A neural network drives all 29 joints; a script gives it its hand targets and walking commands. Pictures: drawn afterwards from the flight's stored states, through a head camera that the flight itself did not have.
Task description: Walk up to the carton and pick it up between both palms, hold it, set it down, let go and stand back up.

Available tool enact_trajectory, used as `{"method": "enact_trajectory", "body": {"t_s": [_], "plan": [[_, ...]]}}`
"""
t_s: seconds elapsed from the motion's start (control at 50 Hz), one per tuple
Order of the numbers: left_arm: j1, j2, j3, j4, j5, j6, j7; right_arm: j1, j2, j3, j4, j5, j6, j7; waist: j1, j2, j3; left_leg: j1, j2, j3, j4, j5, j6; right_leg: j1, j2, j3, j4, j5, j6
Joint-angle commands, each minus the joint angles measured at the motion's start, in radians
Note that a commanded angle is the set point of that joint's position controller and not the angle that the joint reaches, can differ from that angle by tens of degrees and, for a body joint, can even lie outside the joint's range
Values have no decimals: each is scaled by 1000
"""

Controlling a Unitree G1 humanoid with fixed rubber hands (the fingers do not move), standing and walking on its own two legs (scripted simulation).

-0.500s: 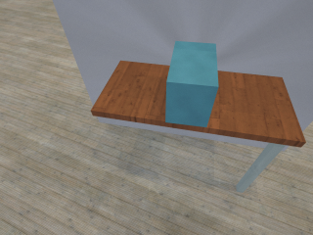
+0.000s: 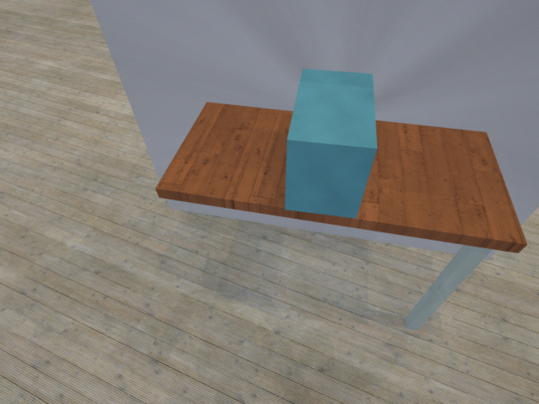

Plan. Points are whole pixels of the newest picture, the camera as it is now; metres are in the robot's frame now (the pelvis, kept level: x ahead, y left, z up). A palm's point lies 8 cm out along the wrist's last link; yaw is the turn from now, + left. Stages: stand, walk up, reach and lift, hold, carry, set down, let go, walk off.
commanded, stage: stand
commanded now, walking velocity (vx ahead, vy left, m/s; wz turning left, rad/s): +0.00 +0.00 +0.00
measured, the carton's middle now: (328, 141) +0.69 -0.12 -0.04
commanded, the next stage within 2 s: walk up in 1.04 s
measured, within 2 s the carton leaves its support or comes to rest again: neither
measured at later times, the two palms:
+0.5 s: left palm out of the picture +0.08 +0.29 -0.13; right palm out of the picture +0.10 -0.30 -0.12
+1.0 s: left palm out of the picture +0.09 +0.29 -0.12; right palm out of the picture +0.11 -0.30 -0.12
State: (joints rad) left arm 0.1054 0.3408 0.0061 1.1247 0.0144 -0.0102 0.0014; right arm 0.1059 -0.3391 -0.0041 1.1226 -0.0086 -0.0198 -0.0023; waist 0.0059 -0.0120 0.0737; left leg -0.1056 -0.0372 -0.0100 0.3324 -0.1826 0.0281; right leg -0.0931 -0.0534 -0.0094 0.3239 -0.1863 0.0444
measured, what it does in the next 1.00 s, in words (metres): stands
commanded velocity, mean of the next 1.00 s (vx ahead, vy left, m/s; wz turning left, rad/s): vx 0.00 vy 0.00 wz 0.00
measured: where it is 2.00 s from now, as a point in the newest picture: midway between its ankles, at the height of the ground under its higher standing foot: outside the picture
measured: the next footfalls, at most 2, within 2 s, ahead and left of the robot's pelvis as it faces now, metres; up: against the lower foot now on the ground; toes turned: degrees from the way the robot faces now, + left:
right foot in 1.50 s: +0.15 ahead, -0.16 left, +0.00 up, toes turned -8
left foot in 1.96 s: +0.31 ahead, +0.09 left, +0.00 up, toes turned -5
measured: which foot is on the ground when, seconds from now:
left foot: down 0.00-1.00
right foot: down 0.00-1.00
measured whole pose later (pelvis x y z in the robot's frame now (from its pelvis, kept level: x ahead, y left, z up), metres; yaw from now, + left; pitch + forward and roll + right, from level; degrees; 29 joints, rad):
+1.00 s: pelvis +0.02 +0.00 +0.00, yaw +0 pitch -2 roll +0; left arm 0.09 0.34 0.01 1.11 0.01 -0.01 0.00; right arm 0.09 -0.34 -0.01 1.11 -0.01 -0.02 -0.01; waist 0.01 -0.01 0.07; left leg -0.08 -0.03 -0.02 0.33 -0.21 0.02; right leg -0.06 -0.05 -0.02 0.32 -0.21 0.04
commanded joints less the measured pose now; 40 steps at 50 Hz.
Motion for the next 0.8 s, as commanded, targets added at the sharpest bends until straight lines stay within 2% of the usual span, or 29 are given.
{"method": "enact_trajectory", "body": {"t_s": [0.0, 0.02, 0.04, 0.06, 0.08, 0.12, 0.14, 0.16, 0.2, 0.24, 0.3, 0.32, 0.34, 0.36, 0.38, 0.4, 0.44, 0.46, 0.5, 0.52, 0.56, 0.62, 0.64, 0.66, 0.68, 0.7, 0.72, 0.76, 0.78], "plan": [[-57, 220, 33, -74, 7, -11, 8, -22, -238, -52, -50, 5, -18, -19, -11, -36, -67, -16, 141, -120, -94, 140, -22, -1, -80, 64, -41, 63, -54], [-39, 174, 31, -58, 3, -4, 8, -36, -204, -33, -58, 3, -22, -22, -7, 21, -48, -21, 145, -117, -80, 158, -5, -45, -88, 78, -26, 44, -59], [0, 175, 17, -52, 6, -13, -1, -54, -216, -36, -43, -4, -23, -15, 27, 22, -92, 6, 147, -125, -71, 134, 1, -17, -82, 72, -43, 32, -63], [-30, 205, 26, -49, 7, -11, -1, -47, -191, -35, -50, 6, -21, -8, 4, -28, -55, 6, 152, -129, -60, 146, -9, -54, -69, 73, -58, 45, -52], [-7, 190, 23, -62, -7, -10, 3, -36, -198, -31, -45, 2, -16, -10, 11, 27, -58, -41, 144, -121, -72, 136, -7, -4, -77, 74, -59, 59, -51], [-8, 230, 43, -38, 7, -14, 4, -17, -231, -35, -47, -2, -27, -7, 5, 31, -60, -48, 140, -116, -69, 138, -15, -7, -84, 83, -54, 50, -64], [-46, 258, 45, -63, 8, -11, 8, -33, -250, -49, -51, -2, -21, -16, -1, -10, -51, -43, 159, -138, -83, 159, -18, 1, -83, 69, -44, 69, -61], [-10, 203, 38, -51, 3, -12, 2, -23, -265, -52, -42, 2, -24, -20, 15, 40, -110, -32, 163, -140, -89, 197, -6, 26, -88, 71, -27, 66, -59], [-4, 213, 35, -46, 6, -13, 2, -18, -252, -53, -44, 1, -31, -12, -1, -6, -63, -9, 145, -128, -74, 170, -25, -13, -80, 72, -42, 100, -66], [-32, 221, 47, -63, 8, -11, 10, -20, -205, -30, -41, 1, -27, -16, -5, -16, -106, -4, 149, -127, -39, 257, -12, 26, -88, 80, -25, 161, -71], [0, 166, 28, -70, 1, -10, 5, -62, -203, -38, -52, 7, -24, -12, 5, 61, -131, 41, 145, -97, -17, 297, -16, 16, -90, 60, -29, 193, -61], [-21, 215, 35, -65, -7, -18, 4, -35, -209, -37, -53, 9, -21, -11, -1, 12, -148, 53, 147, -106, -23, 321, -9, 16, -82, 76, -26, 184, -60], [-8, 186, 30, -50, -3, -19, 17, -42, -241, -46, -50, 7, -19, -8, 8, 28, -157, 60, 156, -104, -27, 306, -10, 36, -87, 65, -27, 176, -66], [-12, 207, 31, -58, -5, -12, 14, -18, -212, -33, -55, 3, -22, -9, -7, -42, -144, 17, 151, -125, -35, 317, -12, 72, -83, 53, -34, 205, -50], [-2, 195, 37, -56, -1, -14, 17, -35, -229, -43, -42, -3, -22, -15, 23, -1, -118, 23, 155, -120, -41, 336, -10, 62, -88, 50, -29, 202, -52], [-5, 211, 34, -61, 4, -16, 13, -17, -194, -37, -42, 10, -24, -8, -12, 16, -120, 26, 153, -100, -28, 327, -18, 53, -89, 60, -40, 235, -52], [-30, 201, 32, -52, -3, -10, 10, -37, -225, -42, -49, -1, -18, -14, 4, -15, -104, 33, 151, -98, -25, 343, -16, 48, -89, 54, -18, 231, -58], [5, 164, 20, -50, 0, -11, 13, -9, -228, -35, -48, 5, -17, -20, -16, -28, -67, 31, 152, -116, -31, 346, -11, 2, -85, 58, -23, 212, -55], [-3, 195, 27, -58, -2, -15, 12, -57, -210, -35, -56, 6, -18, -11, 22, -15, -83, -2, 156, -123, -41, 316, -7, 39, -89, 52, -32, 181, -63], [-13, 187, 34, -58, 3, -16, 15, -14, -236, -46, -52, -2, -21, -20, 3, -7, -116, 17, 149, -111, -26, 301, -9, 64, -94, 67, -39, 211, -73], [-19, 191, 34, -71, 2, -1, 17, -34, -214, -34, -57, -5, -22, -17, 7, 54, -109, 2, 148, -95, -29, 339, -18, 64, -90, 64, -28, 224, -67], [-27, 212, 38, -61, -1, -11, 19, -38, -243, -49, -50, -3, -23, -16, 16, -27, -112, 49, 157, -118, -34, 411, -12, 63, -84, 61, -13, 237, -60], [-21, 190, 34, -66, -7, -8, 14, -23, -199, -34, -66, 8, -27, -20, -6, -47, -115, 29, 164, -125, -26, 398, -13, 49, -88, 64, -18, 232, -65], [-28, 206, 30, -56, -2, -13, 16, -27, -217, -35, -53, 2, -21, -21, -2, 29, -112, 77, 161, -103, -33, 382, -14, 34, -96, 58, -22, 245, -61], [-10, 198, 36, -70, -2, -18, 21, -17, -226, -49, -51, 5, -23, -18, 13, 48, -102, 42, 146, -108, -42, 355, -17, 65, -99, 60, -19, 243, -69], [-50, 242, 46, -73, 1, -9, 20, -37, -216, -41, -43, 2, -23, -18, 12, 7, -71, 5, 150, -101, -42, 335, -18, 68, -96, 58, -32, 260, -65], [-34, 211, 41, -83, -1, -4, 18, -18, -244, -50, -41, -1, -20, -10, 1, 37, -121, 34, 141, -95, -42, 319, -18, 65, -88, 43, -30, 225, -54], [-62, 225, 47, -65, 10, -5, 16, -51, -199, -46, -72, 3, -17, -23, -13, -3, -99, 56, 150, -99, -24, 317, -16, 31, -79, 61, -54, 234, -54], [-37, 221, 46, -87, 6, -12, 20, -46, -213, -57, -73, 4, -16, -20, 3, -19, -112, 46, 150, -100, -32, 333, -7, 56, -82, 40, -29, 257, -59]]}}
